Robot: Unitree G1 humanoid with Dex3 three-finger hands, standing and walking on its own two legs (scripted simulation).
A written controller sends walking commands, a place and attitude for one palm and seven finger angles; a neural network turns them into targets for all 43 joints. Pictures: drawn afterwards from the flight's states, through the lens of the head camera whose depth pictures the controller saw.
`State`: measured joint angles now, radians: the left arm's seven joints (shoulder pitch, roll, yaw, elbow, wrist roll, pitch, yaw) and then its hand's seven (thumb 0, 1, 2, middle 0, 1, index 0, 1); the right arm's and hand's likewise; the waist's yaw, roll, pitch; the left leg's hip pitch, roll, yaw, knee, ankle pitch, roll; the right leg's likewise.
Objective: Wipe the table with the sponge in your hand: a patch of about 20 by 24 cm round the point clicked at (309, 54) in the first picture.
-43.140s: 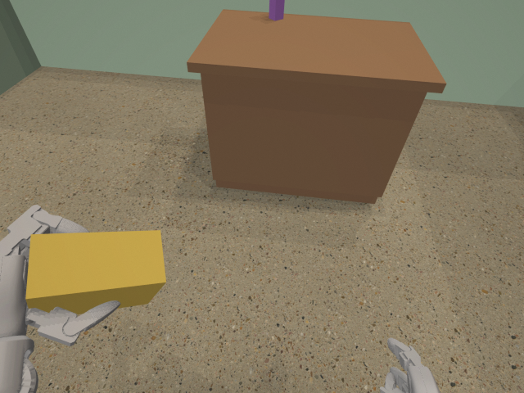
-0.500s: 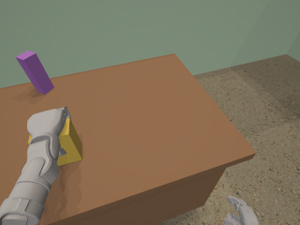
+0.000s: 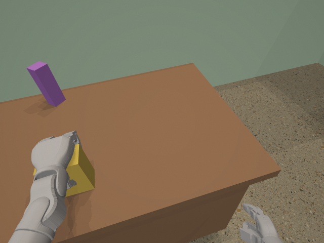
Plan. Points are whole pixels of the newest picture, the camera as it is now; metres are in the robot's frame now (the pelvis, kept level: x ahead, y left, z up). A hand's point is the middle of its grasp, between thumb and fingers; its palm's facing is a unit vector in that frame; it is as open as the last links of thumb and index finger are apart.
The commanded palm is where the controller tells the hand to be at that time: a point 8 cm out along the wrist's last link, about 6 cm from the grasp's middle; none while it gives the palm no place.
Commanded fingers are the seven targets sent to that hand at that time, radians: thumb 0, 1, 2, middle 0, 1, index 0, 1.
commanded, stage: wipe back along the first lane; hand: left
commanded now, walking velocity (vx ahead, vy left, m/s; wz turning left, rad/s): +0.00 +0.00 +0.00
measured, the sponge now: (71, 176) +0.27 +0.30 +0.00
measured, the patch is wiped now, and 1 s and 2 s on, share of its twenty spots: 0.95 0.95 0.95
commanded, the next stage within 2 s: lift the sponge slowly off the table in 0.46 s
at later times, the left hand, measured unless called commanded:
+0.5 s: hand (63, 181) +0.23 +0.27 +0.07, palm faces +0.05 -0.10 -0.99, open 10.6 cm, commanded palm +0.17 +0.26 +0.10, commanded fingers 0.00 0.10 1.30 -1.20 -1.60 -1.20 -1.60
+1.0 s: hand (60, 190) +0.20 +0.26 +0.07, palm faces +0.02 -0.13 -0.99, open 10.6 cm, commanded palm +0.17 +0.26 +0.13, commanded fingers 0.00 0.10 1.30 -1.20 -1.60 -1.20 -1.60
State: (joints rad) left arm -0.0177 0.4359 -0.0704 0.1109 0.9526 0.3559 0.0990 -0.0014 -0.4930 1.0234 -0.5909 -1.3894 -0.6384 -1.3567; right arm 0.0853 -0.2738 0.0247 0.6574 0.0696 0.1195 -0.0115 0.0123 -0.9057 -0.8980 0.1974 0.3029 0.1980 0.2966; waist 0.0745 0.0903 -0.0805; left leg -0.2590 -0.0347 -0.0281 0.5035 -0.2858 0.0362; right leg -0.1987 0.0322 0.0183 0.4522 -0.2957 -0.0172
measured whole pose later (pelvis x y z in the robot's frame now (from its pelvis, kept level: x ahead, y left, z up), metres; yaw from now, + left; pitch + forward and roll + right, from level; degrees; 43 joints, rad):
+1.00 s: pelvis -0.02 -0.01 +0.00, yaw +0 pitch -3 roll -1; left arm 0.15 0.43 -0.09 -0.09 0.92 0.38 0.04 0.00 -0.52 1.02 -0.64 -1.34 -0.68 -1.30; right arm 0.02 -0.25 0.04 0.68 0.05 0.09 -0.04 0.01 -0.90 -0.90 0.20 0.30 0.20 0.30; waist 0.11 0.10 -0.03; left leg -0.18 -0.02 -0.03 0.48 -0.25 0.02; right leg -0.13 0.05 0.02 0.44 -0.26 -0.03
